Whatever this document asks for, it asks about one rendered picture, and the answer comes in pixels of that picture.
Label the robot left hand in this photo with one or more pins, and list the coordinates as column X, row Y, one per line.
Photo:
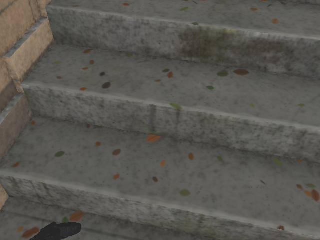
column 56, row 231

